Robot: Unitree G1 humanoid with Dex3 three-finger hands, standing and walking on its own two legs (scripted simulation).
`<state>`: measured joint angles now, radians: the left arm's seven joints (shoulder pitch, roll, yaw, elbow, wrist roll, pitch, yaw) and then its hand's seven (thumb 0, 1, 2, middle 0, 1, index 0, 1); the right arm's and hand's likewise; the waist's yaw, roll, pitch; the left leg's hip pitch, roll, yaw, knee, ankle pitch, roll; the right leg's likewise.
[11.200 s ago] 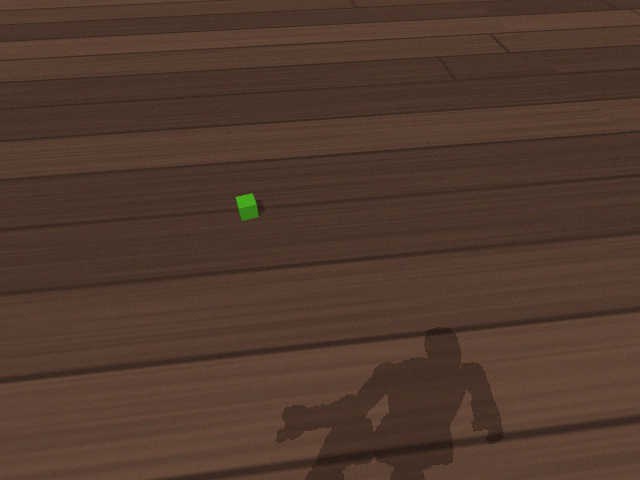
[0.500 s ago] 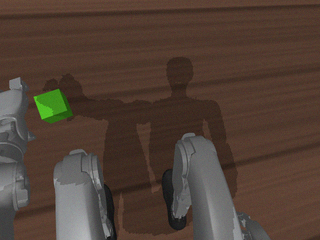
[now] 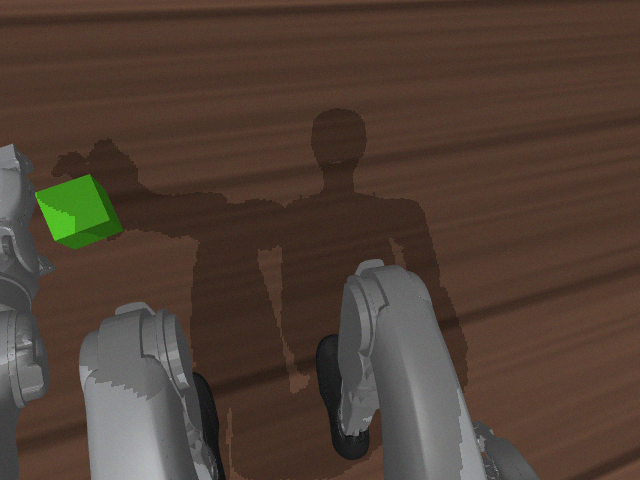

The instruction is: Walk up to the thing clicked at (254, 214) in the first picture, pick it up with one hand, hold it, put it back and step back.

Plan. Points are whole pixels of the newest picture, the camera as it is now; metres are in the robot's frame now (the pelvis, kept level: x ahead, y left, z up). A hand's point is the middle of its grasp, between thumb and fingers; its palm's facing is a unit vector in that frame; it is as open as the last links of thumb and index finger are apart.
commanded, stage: rise first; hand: left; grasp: from above
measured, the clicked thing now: (82, 213) +0.48 +0.28 -0.29
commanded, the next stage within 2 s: approach in 1.58 s
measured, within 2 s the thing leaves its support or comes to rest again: neither
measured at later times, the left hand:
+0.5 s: hand (23, 229) +0.44 +0.31 -0.19, palm faces -0.40 -0.16 -0.90, open 14.3 cm
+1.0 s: hand (13, 222) +0.44 +0.32 -0.18, palm faces -0.40 -0.16 -0.90, open 14.3 cm
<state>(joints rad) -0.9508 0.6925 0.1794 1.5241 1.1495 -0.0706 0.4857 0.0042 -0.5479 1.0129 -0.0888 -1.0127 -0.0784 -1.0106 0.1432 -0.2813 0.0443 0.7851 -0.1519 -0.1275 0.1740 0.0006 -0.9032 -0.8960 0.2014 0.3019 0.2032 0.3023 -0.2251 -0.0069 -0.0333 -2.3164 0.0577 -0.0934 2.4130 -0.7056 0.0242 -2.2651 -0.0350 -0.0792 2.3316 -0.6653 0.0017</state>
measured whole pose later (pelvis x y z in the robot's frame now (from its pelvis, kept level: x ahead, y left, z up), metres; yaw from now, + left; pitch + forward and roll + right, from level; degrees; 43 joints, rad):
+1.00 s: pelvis +0.00 +0.00 -0.01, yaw -1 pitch +33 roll -8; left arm -0.94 0.77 0.21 1.51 1.17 -0.12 0.45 0.00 -0.58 1.04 -0.10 -1.00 -0.07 -1.02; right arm 0.16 -0.31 0.06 0.77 -0.17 -0.14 0.22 0.00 -0.91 -0.90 0.20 0.30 0.20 0.30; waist -0.24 0.00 0.00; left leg -2.34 0.05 -0.12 2.46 -0.70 0.02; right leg -2.28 -0.03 -0.10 2.36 -0.66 0.00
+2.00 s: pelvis +0.00 +0.00 +0.00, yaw +0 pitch +33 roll -7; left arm -1.03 0.70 0.10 1.57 1.20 -0.10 0.51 0.00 -0.59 1.08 -0.11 -0.96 -0.06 -1.00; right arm 0.16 -0.30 0.06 0.78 -0.17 -0.16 0.21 0.00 -0.90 -0.89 0.20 0.30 0.20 0.30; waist -0.27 -0.02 -0.04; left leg -2.33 0.04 -0.11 2.42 -0.68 0.02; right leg -2.27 -0.04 -0.09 2.34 -0.65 0.00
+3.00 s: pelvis -0.01 +0.00 -0.01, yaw -1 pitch +31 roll -8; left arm -1.04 0.80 0.11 1.63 1.17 -0.16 0.47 0.00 -0.58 1.06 -0.10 -0.95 -0.02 -0.99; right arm 0.15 -0.33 0.15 0.72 -0.18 -0.17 0.22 0.00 -0.90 -0.90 0.20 0.30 0.20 0.30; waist -0.29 -0.07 0.08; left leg -2.33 0.04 -0.14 2.46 -0.68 0.00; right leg -2.27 -0.03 -0.11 2.37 -0.64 -0.01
